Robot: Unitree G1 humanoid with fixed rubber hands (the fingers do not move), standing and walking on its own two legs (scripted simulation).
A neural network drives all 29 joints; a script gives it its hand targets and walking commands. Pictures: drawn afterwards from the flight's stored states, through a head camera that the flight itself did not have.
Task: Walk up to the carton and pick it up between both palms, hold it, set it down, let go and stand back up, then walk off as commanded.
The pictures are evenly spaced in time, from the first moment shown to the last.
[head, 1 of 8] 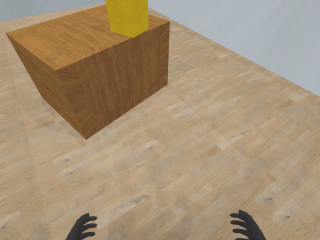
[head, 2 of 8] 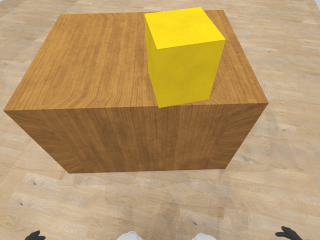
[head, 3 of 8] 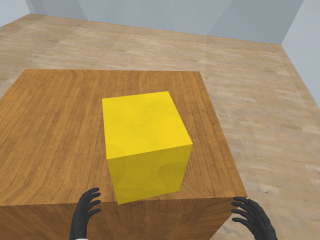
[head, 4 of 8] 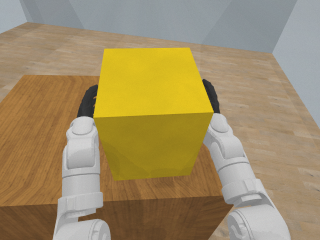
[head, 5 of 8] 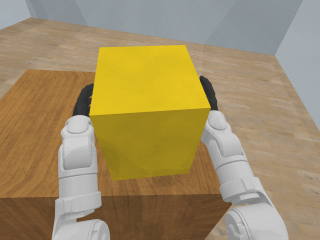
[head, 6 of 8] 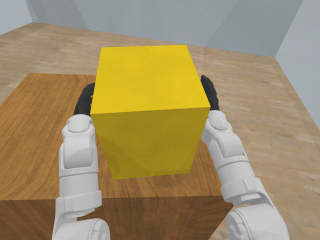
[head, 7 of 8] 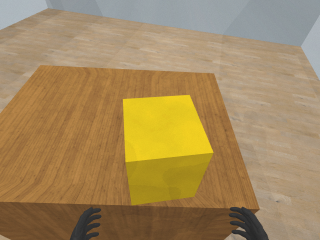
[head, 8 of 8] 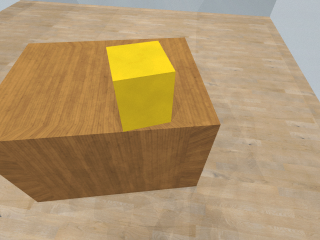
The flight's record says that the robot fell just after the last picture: no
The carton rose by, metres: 0.18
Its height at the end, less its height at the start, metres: +0.00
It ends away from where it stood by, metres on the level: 0.02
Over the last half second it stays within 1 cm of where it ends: yes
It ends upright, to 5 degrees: yes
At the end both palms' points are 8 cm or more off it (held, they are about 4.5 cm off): yes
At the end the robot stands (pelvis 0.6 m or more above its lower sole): yes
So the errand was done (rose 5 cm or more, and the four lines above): yes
